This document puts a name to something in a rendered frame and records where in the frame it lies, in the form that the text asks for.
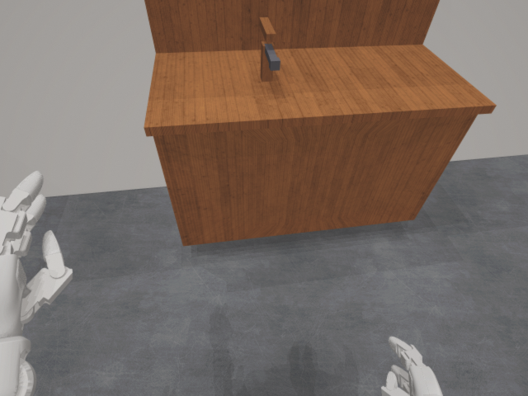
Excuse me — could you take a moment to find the tap lever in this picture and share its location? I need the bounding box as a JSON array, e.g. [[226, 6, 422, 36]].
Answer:
[[264, 44, 281, 71]]

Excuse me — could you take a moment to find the robot right hand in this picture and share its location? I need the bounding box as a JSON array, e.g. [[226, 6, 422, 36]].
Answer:
[[381, 337, 443, 396]]

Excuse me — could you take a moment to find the robot left forearm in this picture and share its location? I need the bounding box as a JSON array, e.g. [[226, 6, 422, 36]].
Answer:
[[0, 336, 36, 396]]

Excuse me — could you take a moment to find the counter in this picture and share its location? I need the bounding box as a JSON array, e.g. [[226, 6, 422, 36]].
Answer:
[[144, 0, 496, 246]]

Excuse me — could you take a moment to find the robot left hand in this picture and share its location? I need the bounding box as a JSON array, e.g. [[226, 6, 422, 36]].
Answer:
[[0, 171, 73, 338]]

